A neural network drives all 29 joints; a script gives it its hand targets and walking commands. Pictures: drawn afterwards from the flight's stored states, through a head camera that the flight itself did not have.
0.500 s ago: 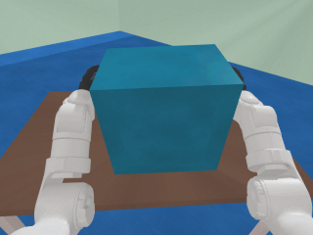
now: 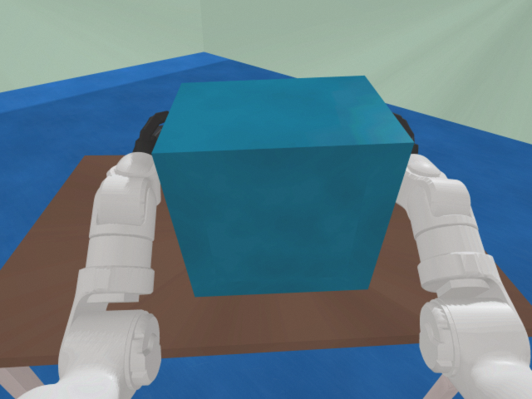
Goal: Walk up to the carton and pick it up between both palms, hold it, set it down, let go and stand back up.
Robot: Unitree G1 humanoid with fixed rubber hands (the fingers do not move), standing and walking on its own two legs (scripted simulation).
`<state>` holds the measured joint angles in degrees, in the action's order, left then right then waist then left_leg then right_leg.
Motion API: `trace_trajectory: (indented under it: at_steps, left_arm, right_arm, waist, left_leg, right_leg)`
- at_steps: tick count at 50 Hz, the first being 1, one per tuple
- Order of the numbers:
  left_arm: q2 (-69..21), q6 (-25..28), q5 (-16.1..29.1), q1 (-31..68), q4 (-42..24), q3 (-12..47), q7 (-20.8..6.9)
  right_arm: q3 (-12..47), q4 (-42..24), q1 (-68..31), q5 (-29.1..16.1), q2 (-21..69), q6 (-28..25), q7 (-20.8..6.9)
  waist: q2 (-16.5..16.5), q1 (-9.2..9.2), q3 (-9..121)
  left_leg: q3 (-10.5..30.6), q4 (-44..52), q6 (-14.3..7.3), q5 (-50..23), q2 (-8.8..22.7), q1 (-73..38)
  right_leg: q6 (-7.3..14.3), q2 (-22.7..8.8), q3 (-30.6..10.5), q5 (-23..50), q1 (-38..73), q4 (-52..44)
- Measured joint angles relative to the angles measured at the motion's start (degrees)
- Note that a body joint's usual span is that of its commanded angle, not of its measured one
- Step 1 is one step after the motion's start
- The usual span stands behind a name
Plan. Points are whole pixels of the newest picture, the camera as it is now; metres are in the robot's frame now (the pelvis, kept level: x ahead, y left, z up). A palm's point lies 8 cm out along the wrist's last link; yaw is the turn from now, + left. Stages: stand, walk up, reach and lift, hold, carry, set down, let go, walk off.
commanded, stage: hold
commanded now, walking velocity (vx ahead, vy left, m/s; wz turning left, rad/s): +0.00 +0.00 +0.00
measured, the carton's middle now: (277, 189) +0.38 -0.01 +0.19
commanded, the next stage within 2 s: set down in 0.18 s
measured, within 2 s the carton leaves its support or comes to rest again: neither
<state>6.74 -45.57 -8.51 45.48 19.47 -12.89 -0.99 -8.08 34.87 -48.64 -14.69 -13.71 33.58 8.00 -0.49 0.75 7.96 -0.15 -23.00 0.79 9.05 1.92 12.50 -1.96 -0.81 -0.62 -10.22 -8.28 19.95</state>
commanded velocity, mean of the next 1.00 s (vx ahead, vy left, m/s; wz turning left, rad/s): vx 0.00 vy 0.00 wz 0.00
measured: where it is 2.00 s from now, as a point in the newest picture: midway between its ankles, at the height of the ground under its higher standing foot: outside the picture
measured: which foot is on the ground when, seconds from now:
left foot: down 0.00-1.00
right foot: down 0.00-1.00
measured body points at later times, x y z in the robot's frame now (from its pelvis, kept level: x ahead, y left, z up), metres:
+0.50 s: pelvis +0.00 +0.00 +0.00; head -0.05 +0.01 +0.45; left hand +0.40 +0.19 +0.27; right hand +0.41 -0.18 +0.26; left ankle +0.04 +0.12 -0.74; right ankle +0.01 -0.14 -0.74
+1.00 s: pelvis +0.02 +0.00 +0.00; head +0.00 +0.01 +0.45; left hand +0.42 +0.18 +0.20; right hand +0.42 -0.19 +0.17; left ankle +0.04 +0.12 -0.74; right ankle +0.01 -0.14 -0.74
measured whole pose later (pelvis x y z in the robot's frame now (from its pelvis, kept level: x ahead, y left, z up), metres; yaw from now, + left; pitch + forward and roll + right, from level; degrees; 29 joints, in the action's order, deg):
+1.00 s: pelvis +0.02 +0.00 +0.00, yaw +0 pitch -4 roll -1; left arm 4.0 -25.4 -11.5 39.4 18.0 -17.2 -5.5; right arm -9.1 32.1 -36.2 -4.7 -6.6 8.4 7.5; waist -1.4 0.9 -0.5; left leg -0.2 -21.1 1.3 10.3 1.9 7.2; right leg -1.9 -0.9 -0.6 -11.5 -3.0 18.0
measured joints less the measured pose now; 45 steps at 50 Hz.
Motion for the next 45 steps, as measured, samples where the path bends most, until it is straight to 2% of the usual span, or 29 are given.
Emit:
trace_trajectory:
  at_steps: [17, 22, 29, 33, 39, 45]
  left_arm:
    - [0.1, -0.2, -0.3, 1.2, 0.0, -1.0, 0.0]
    - [0.2, 2.8, -0.9, 2.8, 0.0, -2.7, -0.6]
    - [0.2, 9.9, -6.3, 3.6, 2.7, -8.2, -6.2]
    - [0.3, 12.0, -7.4, 1.9, 2.8, -8.5, -7.6]
    - [-1.5, 16.5, -6.8, -3.1, 1.8, -7.8, -7.5]
    - [-2.5, 19.7, -3.1, -6.5, -1.5, -4.3, -4.7]
  right_arm:
    - [0.0, 1.1, -1.0, 0.0, 0.1, -1.1, -0.1]
    - [0.0, 1.8, -1.9, 0.8, 0.7, -5.4, -0.4]
    - [-0.8, 5.5, -2.7, 8.2, 4.4, -13.2, -1.1]
    - [-1.0, 6.5, -0.3, 10.1, 6.1, -17.0, -1.2]
    - [-1.0, 4.0, 6.9, 10.4, 7.8, -22.1, -0.7]
    - [-1.0, -2.3, 12.7, 10.0, 7.5, -25.3, -0.5]
  waist:
    - [0.1, 0.0, -0.5]
    - [0.1, 0.01, -0.6]
    - [-1.1, 0.05, -2.8]
    - [-2.1, 0.1, -5.6]
    - [-2.4, 0.19, -7.9]
    - [-1.6, 0.2, -8.4]
  left_leg:
    - [0.0, 0.2, 0.0, 0.0, 0.0, -0.1]
    - [0.0, 0.3, 0.0, 0.1, 0.0, -0.2]
    - [0.0, 1.7, 0.0, 0.2, 0.0, -3.4]
    - [0.0, 1.9, 0.2, 0.6, 0.0, -4.9]
    - [0.0, 1.9, 0.5, 1.0, -0.1, -5.0]
    - [0.0, 1.9, 0.6, 1.2, -0.1, -5.0]
  right_leg:
    - [0.0, 0.0, 0.0, 0.0, 0.1, -0.1]
    - [0.0, 0.0, 0.0, -0.2, 0.1, -0.1]
    - [0.0, 0.0, 0.0, -0.8, 2.8, -0.6]
    - [0.1, 0.0, 0.0, -1.3, 4.3, -0.7]
    - [0.1, -0.1, 0.0, -1.3, 4.9, -1.5]
    - [0.1, -0.1, 0.1, -1.3, 5.1, -1.9]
